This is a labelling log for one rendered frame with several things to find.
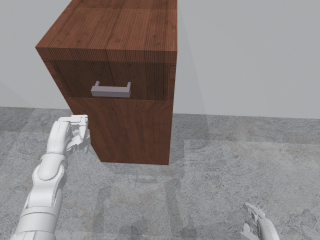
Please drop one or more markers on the robot right hand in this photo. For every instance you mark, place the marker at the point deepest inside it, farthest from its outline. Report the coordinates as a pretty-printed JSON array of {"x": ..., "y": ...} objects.
[{"x": 264, "y": 230}]

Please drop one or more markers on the drawer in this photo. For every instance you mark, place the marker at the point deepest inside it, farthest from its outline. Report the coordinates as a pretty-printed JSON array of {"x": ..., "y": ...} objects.
[{"x": 149, "y": 80}]

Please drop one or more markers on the left robot forearm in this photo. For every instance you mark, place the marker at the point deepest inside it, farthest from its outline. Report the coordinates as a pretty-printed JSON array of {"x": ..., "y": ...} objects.
[{"x": 41, "y": 211}]

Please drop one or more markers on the cabinet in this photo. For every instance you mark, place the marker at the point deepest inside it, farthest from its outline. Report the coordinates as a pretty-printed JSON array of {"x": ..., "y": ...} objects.
[{"x": 130, "y": 131}]

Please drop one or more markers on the robot left hand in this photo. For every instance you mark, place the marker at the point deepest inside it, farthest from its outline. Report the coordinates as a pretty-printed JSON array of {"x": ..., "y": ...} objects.
[{"x": 61, "y": 134}]

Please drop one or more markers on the handle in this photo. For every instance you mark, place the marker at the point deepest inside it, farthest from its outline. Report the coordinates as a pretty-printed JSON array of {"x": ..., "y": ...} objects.
[{"x": 111, "y": 91}]

